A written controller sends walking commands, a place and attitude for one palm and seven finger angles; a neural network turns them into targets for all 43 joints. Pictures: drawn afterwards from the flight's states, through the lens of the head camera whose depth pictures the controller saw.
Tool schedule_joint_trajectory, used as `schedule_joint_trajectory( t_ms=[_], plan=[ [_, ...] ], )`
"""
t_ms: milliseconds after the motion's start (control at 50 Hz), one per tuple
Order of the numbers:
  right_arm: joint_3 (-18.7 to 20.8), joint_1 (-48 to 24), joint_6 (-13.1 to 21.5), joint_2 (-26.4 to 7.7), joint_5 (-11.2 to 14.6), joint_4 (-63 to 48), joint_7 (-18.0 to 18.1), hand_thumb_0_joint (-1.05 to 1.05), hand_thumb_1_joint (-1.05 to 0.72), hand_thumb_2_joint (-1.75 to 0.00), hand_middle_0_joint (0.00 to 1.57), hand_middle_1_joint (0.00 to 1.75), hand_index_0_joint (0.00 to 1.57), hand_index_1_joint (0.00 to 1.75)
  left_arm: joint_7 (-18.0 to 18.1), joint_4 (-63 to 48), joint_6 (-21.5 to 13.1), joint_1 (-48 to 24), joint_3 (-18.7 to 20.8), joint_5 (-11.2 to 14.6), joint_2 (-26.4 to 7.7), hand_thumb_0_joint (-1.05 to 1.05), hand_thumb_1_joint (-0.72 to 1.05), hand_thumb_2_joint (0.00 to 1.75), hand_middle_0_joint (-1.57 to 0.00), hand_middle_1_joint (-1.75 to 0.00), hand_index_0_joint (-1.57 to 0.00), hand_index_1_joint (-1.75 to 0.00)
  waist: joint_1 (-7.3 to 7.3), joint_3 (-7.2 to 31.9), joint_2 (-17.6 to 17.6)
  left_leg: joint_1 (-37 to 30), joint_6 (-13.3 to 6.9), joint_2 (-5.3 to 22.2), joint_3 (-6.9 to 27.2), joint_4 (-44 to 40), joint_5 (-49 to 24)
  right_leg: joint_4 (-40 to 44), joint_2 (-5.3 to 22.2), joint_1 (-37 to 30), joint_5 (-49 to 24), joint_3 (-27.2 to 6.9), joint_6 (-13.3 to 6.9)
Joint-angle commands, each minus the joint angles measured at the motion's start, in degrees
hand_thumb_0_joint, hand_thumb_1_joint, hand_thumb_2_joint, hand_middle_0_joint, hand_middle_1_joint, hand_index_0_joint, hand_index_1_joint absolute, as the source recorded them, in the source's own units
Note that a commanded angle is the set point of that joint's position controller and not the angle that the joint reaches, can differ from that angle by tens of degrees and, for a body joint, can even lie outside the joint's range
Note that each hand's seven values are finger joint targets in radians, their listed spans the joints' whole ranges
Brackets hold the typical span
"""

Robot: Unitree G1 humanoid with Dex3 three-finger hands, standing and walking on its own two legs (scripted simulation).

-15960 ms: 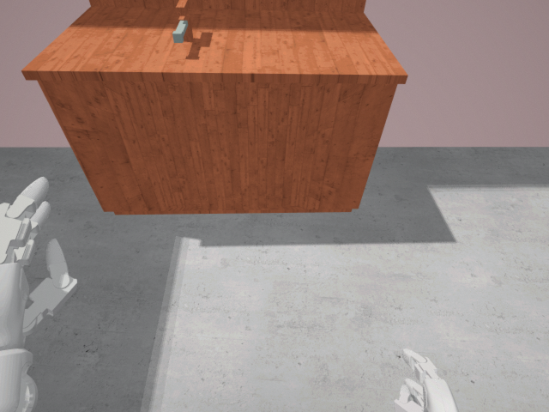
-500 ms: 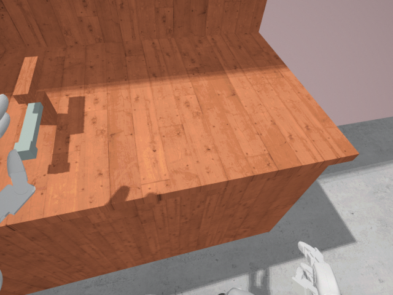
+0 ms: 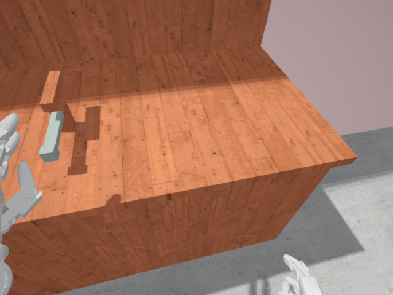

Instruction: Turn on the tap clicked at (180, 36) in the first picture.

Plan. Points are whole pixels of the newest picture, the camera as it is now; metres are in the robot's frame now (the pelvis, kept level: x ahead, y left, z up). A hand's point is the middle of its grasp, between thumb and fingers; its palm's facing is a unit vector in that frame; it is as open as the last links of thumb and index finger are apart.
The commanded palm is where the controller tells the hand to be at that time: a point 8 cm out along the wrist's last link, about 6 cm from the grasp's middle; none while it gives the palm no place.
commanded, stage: look again from close up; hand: left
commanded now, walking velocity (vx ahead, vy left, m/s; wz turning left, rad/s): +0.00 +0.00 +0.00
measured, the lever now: (49, 153) +0.37 +0.35 +0.06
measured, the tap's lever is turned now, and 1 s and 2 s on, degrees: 0 0 0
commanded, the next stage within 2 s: come to a stop and stand still in 0.32 s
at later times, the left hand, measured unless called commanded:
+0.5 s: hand (59, 167) +0.28 +0.26 +0.15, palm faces +0.29 -0.86 -0.41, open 7.4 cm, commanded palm +0.22 +0.29 +0.18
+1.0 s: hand (34, 143) +0.29 +0.29 +0.19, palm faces +0.44 -0.80 -0.41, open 7.4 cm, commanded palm +0.21 +0.29 +0.18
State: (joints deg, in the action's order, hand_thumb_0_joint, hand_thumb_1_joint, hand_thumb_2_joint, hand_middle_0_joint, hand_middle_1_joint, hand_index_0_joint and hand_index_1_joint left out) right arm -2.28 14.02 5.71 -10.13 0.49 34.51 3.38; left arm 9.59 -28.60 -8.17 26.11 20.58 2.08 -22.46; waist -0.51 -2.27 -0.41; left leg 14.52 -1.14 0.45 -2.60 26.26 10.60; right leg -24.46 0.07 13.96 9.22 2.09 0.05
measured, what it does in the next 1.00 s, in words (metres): stands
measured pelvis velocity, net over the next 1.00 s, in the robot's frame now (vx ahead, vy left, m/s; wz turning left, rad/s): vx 0.03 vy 0.02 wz -0.05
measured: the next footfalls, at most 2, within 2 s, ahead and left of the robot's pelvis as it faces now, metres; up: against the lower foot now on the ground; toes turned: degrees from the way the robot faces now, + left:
none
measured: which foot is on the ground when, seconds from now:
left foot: down 0.00-1.00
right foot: down 0.00-1.00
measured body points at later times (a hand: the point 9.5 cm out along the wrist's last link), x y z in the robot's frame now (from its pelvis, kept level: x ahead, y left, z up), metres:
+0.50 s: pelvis +0.04 +0.02 +0.00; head +0.08 +0.05 +0.45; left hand +0.26 +0.30 +0.17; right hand +0.21 -0.21 -0.06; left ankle +0.04 +0.10 -0.74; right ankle +0.04 -0.12 -0.74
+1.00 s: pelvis +0.03 +0.02 +0.00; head +0.08 +0.03 +0.44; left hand +0.26 +0.33 +0.21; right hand +0.21 -0.20 -0.07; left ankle +0.04 +0.10 -0.74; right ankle +0.04 -0.11 -0.74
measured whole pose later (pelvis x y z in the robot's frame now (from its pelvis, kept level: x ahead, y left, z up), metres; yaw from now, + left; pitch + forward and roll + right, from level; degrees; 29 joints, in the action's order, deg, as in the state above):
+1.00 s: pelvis +0.03 +0.02 +0.00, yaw -3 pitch +0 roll +0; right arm -0.3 11.0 9.8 -10.3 -0.1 31.4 -1.3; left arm 5.4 -23.3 -12.2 13.4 27.7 2.6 -25.9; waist -3.0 -6.0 -2.2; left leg 13.3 -2.1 0.6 -6.2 27.7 14.5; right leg -28.2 1.0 15.1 12.3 2.3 -0.3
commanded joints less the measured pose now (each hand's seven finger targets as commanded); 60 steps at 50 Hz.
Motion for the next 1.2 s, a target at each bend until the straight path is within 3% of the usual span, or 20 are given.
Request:
schedule_joint_trajectory(
  t_ms=[0, 60, 80, 100, 120, 160, 220, 300, 320, 480, 560, 700, 820, 840, 860, 880, 920, 960, 1080, 1180],
  plan=[
    [2.97, -6.75, 3.78, -7.81, 0.09, -8.38, 0.73, 0.0, -0.9, -0.9, 0.2, 0.3, 0.2, 0.3, 1.03, -9.37, -3.36, -2.6, 3.89, 0.04, -5.6, 0.0, 0.9, 0.9, -0.2, -0.3, -0.2, -0.3, -0.43, 6.71, 5.85, 5.54, 0.65, 6.35, 7.23, -10.99, 12.81, 2.36, 0.68, -8.59, 1.28, -2.71, 0.13],
    [3.19, -6.46, 3.93, -8.09, 0.08, -7.71, 0.67, 0.0, -0.9, -0.9, 0.2, 0.3, 0.2, 0.3, 1.08, -8.55, -2.83, -2.88, 2.6, 0.01, -4.94, 0.0, 0.9, 0.9, -0.2, -0.3, -0.2, -0.3, -0.31, 6.29, 1.05, 3.63, 1.19, 4.34, 4.74, -6.89, 8.89, 5.69, 2.18, -6.22, 1.05, -4.84, -0.35],
    [4.08, -2.07, 6.23, -10.61, -2.46, -8.32, 0.2, 0.0, -0.9, -0.9, 0.2, 0.3, 0.2, 0.3, -0.34, -19.61, -9.36, -63.13, 36.14, -8.94, -52.72, 0.0, 0.9, 0.9, -0.2, -0.3, -0.2, -0.3, -1.56, -4.98, -7.32, 8.42, -0.84, 5.04, 1.24, 3.78, 1.9, 9.84, 6.19, 6.56, 0.23, -8.91, 2.23],
    [2.16, -4.86, 5.77, -3.45, 0.02, -4.03, 0.14, 0.0, -0.9, -0.9, 0.2, 0.3, 0.2, 0.3, -3.56, 13.35, -7.45, -30.52, 12.12, -3.01, -16.7, 0.0, 0.9, 0.9, -0.2, -0.3, -0.2, -0.3, -0.41, 8.83, -8.62, -2.64, -0.84, -0.21, 2.8, 2.92, 1.01, 8.34, 8.66, 5.2, 7.52, -9.64, -2.65],
    [4.22, -8.28, 5.38, -6.58, 1.32, -6.96, -0.55, 0.0, -0.9, -0.9, 0.2, 0.3, 0.2, 0.3, -2.86, 5.96, -6.23, -19.16, 10.2, 0.34, -11.97, 0.0, 0.9, 0.9, -0.2, -0.3, -0.2, -0.3, -2.48, 6.82, 1.42, -7.23, -0.2, 1.59, 1.5, -1.77, 0.36, 6.42, 5.59, 3.8, 4.04, -10.58, -3.68],
    [4.98, -4.84, 6.83, -8.22, 1.0, -7.96, -1.13, 0.0, -0.9, -0.9, 0.2, 0.3, 0.2, 0.3, -4.14, 4.61, -7.22, -20.3, 3.37, -0.27, -7.62, 0.0, 0.9, 0.9, -0.2, -0.3, -0.2, -0.3, -1.99, 8.12, 5.56, -5.79, 0.26, 1.56, -0.06, -1.56, 5.01, 6.54, 5.85, 2.14, 5.33, -12.08, -2.43],
    [4.0, -8.2, 7.08, -6.95, 1.44, -9.13, -2.91, 0.0, -0.9, -0.9, 0.2, 0.3, 0.2, 0.3, -4.53, -4.03, -7.5, -10.79, -1.09, 0.35, -2.98, 0.0, 0.9, 0.9, -0.2, -0.3, -0.2, -0.3, -2.35, 8.44, 3.17, -6.53, -0.42, 2.41, 0.36, -3.59, 5.96, 7.02, 4.2, -0.27, 7.76, -9.75, -0.79],
    [4.11, -7.86, 6.51, -8.12, 0.43, -10.91, -2.53, 0.0, -0.9, -0.9, 0.2, 0.3, 0.2, 0.3, -3.69, -7.93, -6.91, -6.5, 5.98, -0.39, -9.48, 0.0, 0.9, 0.9, -0.2, -0.3, -0.2, -0.3, -2.02, 6.66, -6.64, -3.02, 0.13, 1.68, 0.67, -3.0, 5.81, 9.08, 3.45, -0.24, 10.06, -8.51, -1.25],
    [4.01, -9.1, 6.07, -8.37, 0.42, -10.64, -2.22, 0.0, -0.9, -0.9, 0.2, 0.3, 0.2, 0.3, -2.94, -8.49, -6.89, -5.1, 11.24, -0.36, -14.22, 0.0, 0.9, 0.9, -0.2, -0.3, -0.2, -0.3, -2.26, 6.96, -5.03, -4.01, 0.2, 2.27, 0.62, -3.67, 4.05, 7.96, 2.98, 0.01, 8.02, -7.29, -1.14],
    [4.14, -7.33, 6.13, -7.76, 0.32, -11.83, -1.2, 0.0, -0.9, -0.9, 0.2, 0.3, 0.2, 0.3, -2.95, -14.73, -7.92, -9.22, 9.16, 0.99, -10.36, 0.0, 0.9, 0.9, -0.2, -0.3, -0.2, -0.3, -1.39, 11.76, 9.84, -10.1, 0.59, 5.77, 2.04, -2.33, -25.41, -1.66, 1.03, -5.03, -14.03, -2.18, -0.73],
    [4.92, -5.56, 6.77, -7.71, -0.05, -11.24, -2.76, 0.0, -0.9, -0.9, 0.2, 0.3, 0.2, 0.3, -3.43, -15.42, -6.62, -6.88, 4.43, 0.16, -6.34, 0.0, 0.9, 0.9, -0.2, -0.3, -0.2, -0.3, -1.01, 12.27, 10.2, -17.63, 1.23, 9.51, 2.59, -0.08, -41.92, -3.56, 0.12, 0.58, -3.98, 0.56, -0.29],
    [4.89, -6.37, 4.29, -8.23, 0.47, -12.06, -2.68, 0.0, -0.9, -0.9, 0.2, 0.3, 0.2, 0.3, -2.62, -12.32, -5.16, -5.65, 6.29, 0.31, -7.1, 0.0, 0.9, 0.9, -0.2, -0.3, -0.2, -0.3, -0.51, 10.64, 4.0, -8.3, 2.74, 7.62, 2.4, 0.29, -31.32, -0.73, 1.53, -7.2, -18.34, 0.12, -1.22],
    [4.14, -8.33, 2.89, -7.2, 0.63, -12.91, -1.57, 0.0, -0.9, -0.9, 0.2, 0.3, 0.2, 0.3, -1.96, -16.25, -5.26, -3.08, 9.22, 1.37, -9.6, 0.0, 0.9, 0.9, -0.2, -0.3, -0.2, -0.3, -0.62, 13.65, 5.91, -8.14, 1.6, 6.1, 1.54, 0.02, -23.48, 0.09, 3.06, -9.18, -20.1, -1.68, -1.37],
    [5.07, 2.02, 6.92, -9.0, -4.88, -8.04, -2.46, 0.0, -0.9, -0.9, 0.2, 0.3, 0.2, 0.3, -3.02, -29.15, -12.16, -63.17, 40.12, -8.87, -53.48, 0.0, 0.9, 0.9, -0.2, -0.3, -0.2, -0.3, -2.4, 6.73, 0.64, 2.09, 0.57, 5.27, 1.35, 5.93, -19.88, 1.15, 3.26, -0.71, -18.53, -4.66, -0.56],
    [3.84, -3.05, 7.01, -2.86, -2.17, -5.99, -2.17, 0.0, -0.9, -0.9, 0.2, 0.3, 0.2, 0.3, -5.91, 9.07, -9.03, -26.24, 17.88, -2.34, -17.16, 0.0, 0.9, 0.9, -0.2, -0.3, -0.2, -0.3, -1.66, 15.46, -1.22, -4.26, 0.55, 1.97, 2.82, 0.27, -21.35, -1.36, 5.87, -6.57, -23.99, -6.66, -6.59],
    [5.5, -3.13, 7.0, -6.89, -0.88, -11.2, -2.22, 0.0, -0.9, -0.9, 0.2, 0.3, 0.2, 0.3, -5.33, -1.92, -8.86, -13.68, 11.48, 0.11, -11.7, 0.0, 0.9, 0.9, -0.2, -0.3, -0.2, -0.3, -2.14, 13.35, 4.99, -9.93, 1.27, 4.63, 2.35, 1.35, -28.0, -0.45, 4.37, -6.64, -28.3, -9.57, -3.7],
    [5.98, -4.38, 7.84, -7.44, 0.37, -11.22, -3.36, 0.0, -0.9, -0.9, 0.2, 0.3, 0.2, 0.3, -5.35, -5.89, -8.27, -7.66, 2.52, 1.61, -2.48, 0.0, 0.9, 0.9, -0.2, -0.3, -0.2, -0.3, -1.37, 18.2, 18.04, -18.56, 0.55, 6.88, 3.01, 0.43, -40.95, -7.36, 3.24, -2.07, -13.59, -3.17, -1.99],
    [5.89, -3.73, 7.36, -8.22, -0.45, -11.68, -5.44, 0.0, -0.9, -0.9, 0.2, 0.3, 0.2, 0.3, -4.96, -10.2, -7.69, -1.95, 1.14, 0.9, -2.84, 0.0, 0.9, 0.9, -0.2, -0.3, -0.2, -0.3, -1.57, 15.97, 17.1, -18.15, -0.92, 10.21, 3.9, 0.59, -42.62, -7.27, 2.23, 1.17, 2.62, -0.16, -1.04],
    [5.27, -6.51, 5.35, -8.83, 1.12, -12.53, -2.45, 0.0, -0.9, -0.9, 0.2, 0.3, 0.2, 0.3, -2.43, -6.31, -6.4, -2.34, 9.13, 1.74, -9.49, 0.0, 0.9, 0.9, -0.2, -0.3, -0.2, -0.3, -0.4, 9.28, -10.06, -0.27, 0.94, 3.87, 2.68, 1.26, -6.05, 1.09, 5.59, -7.85, -12.74, -3.63, -2.13],
    [3.95, -7.81, 4.72, -7.78, 0.56, -11.61, 0.04, 0.0, -0.9, -0.9, 0.2, 0.3, 0.2, 0.3, -2.09, -5.99, -7.05, -9.16, 9.03, 1.91, -9.91, 0.0, 0.9, 0.9, -0.2, -0.3, -0.2, -0.3, -0.45, 2.44, 1.88, -1.06, -0.42, 2.72, 2.84, -2.58, 10.02, 8.59, 6.21, 3.2, 14.11, -8.79, -2.23]
  ],
)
